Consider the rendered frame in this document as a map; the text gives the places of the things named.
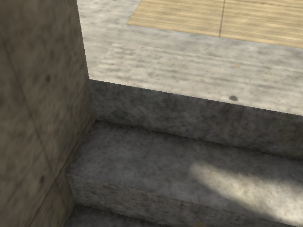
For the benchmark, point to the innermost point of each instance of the stairs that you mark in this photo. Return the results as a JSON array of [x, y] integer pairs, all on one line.
[[158, 159]]

